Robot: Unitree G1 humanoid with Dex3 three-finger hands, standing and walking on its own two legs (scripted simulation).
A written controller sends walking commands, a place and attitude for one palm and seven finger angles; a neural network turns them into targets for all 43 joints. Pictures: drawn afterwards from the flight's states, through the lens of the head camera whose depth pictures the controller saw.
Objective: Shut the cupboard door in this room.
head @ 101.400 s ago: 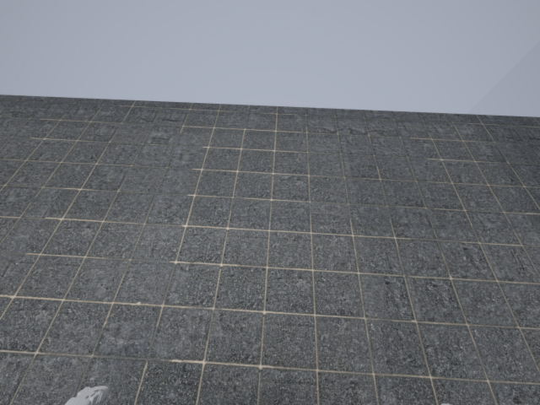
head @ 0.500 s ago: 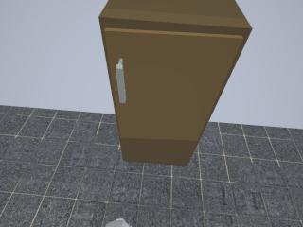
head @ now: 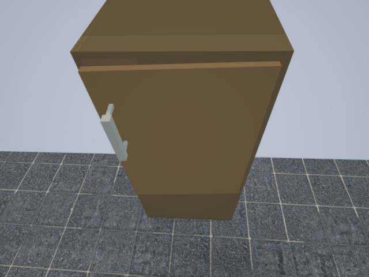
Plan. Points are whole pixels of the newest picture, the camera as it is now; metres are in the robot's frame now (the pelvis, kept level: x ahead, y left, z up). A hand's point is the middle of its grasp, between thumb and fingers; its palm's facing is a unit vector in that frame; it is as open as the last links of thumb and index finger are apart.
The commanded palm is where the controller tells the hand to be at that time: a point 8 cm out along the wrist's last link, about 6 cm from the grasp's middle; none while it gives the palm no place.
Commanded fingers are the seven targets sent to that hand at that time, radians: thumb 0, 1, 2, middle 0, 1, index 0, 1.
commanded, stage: come to a stop and stand still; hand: left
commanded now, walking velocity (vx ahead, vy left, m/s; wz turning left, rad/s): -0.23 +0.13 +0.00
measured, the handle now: (117, 133) +0.44 +0.20 +0.04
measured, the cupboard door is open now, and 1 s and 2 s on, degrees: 3 3 3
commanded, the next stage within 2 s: look again from close up in 1.10 s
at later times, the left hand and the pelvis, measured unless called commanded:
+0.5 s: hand out of the picture -0.02 +0.24 -0.17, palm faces +0.05 -0.97 -0.22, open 7.4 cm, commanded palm none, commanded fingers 0.00 0.90 0.90 -0.20 -0.30 -0.20 -0.30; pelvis -0.03 +0.04 +0.01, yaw -1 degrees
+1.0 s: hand out of the picture -0.05 +0.15 -0.17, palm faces +0.02 -0.99 -0.16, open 7.3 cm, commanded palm none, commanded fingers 0.00 0.90 0.90 -0.20 -0.30 -0.20 -0.30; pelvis -0.04 -0.01 +0.01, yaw +0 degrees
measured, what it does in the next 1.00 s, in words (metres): steps on the spot: left foot, then right foot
